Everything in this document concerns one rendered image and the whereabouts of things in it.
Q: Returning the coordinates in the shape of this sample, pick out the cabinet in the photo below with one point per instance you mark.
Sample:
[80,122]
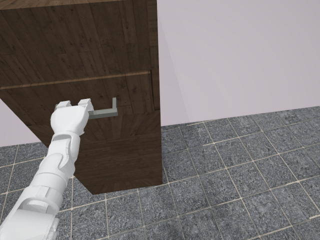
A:
[45,40]

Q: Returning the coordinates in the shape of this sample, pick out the robot left hand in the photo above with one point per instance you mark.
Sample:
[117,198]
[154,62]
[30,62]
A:
[71,118]

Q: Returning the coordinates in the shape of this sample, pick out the left robot upper arm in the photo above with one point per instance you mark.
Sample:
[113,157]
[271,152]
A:
[31,225]

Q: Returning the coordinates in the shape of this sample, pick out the drawer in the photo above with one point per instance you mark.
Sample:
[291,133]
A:
[37,100]

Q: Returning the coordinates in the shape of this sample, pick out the handle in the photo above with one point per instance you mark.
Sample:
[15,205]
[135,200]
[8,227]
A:
[94,114]

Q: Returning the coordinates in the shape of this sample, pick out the robot left forearm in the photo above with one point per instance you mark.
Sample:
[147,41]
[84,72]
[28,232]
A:
[45,192]

